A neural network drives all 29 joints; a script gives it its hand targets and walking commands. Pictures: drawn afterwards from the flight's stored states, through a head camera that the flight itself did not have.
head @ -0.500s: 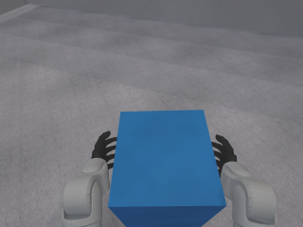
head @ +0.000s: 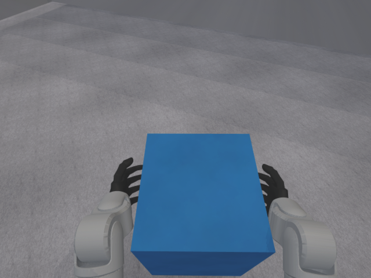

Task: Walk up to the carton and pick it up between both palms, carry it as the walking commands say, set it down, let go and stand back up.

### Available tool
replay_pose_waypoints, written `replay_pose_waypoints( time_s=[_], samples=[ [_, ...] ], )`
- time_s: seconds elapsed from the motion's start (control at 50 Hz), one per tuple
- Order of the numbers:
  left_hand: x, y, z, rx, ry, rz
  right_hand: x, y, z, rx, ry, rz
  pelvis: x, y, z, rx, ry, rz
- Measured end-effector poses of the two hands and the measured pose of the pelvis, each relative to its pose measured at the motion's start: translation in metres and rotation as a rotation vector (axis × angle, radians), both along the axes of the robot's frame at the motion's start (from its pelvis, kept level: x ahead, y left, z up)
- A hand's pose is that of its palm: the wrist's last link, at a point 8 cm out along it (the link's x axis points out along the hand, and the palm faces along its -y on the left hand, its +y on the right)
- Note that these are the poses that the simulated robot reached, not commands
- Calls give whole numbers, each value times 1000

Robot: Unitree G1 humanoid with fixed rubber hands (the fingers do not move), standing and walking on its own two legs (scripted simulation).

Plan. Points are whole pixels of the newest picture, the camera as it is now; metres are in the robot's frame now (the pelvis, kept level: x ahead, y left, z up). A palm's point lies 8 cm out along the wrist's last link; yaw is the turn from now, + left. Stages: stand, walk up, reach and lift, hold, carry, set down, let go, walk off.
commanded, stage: carry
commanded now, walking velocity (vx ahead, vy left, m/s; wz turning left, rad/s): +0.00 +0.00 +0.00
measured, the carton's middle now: (197, 209) +0.25 +0.01 +0.03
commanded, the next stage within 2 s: hold in 1.38 s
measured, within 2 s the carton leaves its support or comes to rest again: neither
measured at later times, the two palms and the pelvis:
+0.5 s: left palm (124, 195) +0.25 +0.15 +0.07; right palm (271, 204) +0.25 -0.14 +0.07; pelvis -0.01 +0.00 +0.01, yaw +0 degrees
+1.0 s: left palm (128, 191) +0.27 +0.15 +0.06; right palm (268, 203) +0.26 -0.14 +0.05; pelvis +0.00 +0.01 +0.00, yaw +0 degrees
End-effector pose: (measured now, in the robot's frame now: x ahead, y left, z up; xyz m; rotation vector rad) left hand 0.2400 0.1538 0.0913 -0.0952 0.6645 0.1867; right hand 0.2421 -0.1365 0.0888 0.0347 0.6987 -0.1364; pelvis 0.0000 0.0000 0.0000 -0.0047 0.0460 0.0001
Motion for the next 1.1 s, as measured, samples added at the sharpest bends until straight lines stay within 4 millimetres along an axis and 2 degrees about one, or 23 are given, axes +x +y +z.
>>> replay_pose_waypoints(
  time_s=[0.1,0.18,0.32,0.66,1.1],
  samples=[
    [2,-3,12,20,-22,-16,-2,-2,7,15,-23,-13,1,2,3,2,-6,-1],
    [2,-5,14,35,-7,-30,-6,-4,6,22,-7,-23,2,4,5,2,-12,-4],
    [5,-4,3,37,40,-39,-4,-4,-5,16,40,-25,1,5,7,6,-14,-1],
    [23,2,-29,31,49,-14,19,3,-37,8,50,-1,-6,5,5,10,-1,4],
    [32,-3,-35,50,31,-45,23,-2,-43,-1,31,-10,2,5,5,13,-13,1]
  ],
)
